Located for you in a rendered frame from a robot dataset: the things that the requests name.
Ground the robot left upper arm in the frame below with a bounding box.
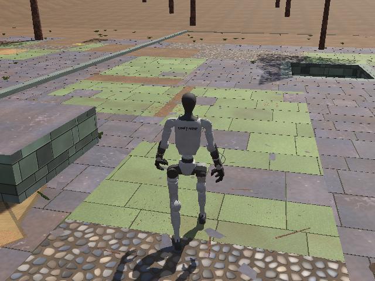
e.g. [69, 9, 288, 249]
[160, 118, 176, 149]

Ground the robot right upper arm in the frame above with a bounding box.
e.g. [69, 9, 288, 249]
[200, 119, 216, 152]

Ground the robot left forearm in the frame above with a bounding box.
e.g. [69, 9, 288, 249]
[156, 140, 166, 161]

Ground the robot right forearm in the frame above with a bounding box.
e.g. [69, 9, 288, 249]
[210, 143, 223, 170]

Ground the left robot foot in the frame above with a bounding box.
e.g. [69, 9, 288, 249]
[172, 235, 182, 251]

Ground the humanoid robot head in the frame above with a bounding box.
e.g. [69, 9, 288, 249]
[179, 92, 199, 121]

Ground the right robot hand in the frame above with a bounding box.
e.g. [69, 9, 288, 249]
[211, 167, 224, 183]

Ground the left robot hand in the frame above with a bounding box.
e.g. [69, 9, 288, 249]
[155, 159, 168, 170]

